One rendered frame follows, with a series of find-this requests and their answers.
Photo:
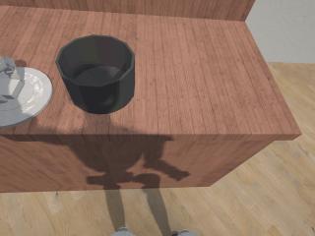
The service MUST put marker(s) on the left robot hand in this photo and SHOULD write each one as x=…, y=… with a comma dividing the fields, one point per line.
x=7, y=65

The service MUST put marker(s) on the pot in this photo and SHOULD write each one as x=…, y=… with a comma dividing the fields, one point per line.
x=98, y=71

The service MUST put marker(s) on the knob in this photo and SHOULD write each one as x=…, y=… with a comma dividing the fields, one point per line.
x=9, y=88

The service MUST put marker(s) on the lid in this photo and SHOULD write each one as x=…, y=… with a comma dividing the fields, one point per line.
x=32, y=98

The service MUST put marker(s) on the table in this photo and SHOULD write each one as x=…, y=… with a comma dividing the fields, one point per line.
x=205, y=100

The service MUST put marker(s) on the robot left shin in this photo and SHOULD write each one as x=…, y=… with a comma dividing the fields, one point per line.
x=123, y=229

